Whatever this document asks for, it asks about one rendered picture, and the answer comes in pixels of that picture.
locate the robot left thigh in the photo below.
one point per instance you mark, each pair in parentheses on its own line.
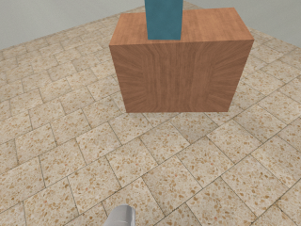
(121,215)

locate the pedestal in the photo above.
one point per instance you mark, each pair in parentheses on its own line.
(198,73)

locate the carton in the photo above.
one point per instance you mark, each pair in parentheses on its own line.
(164,19)

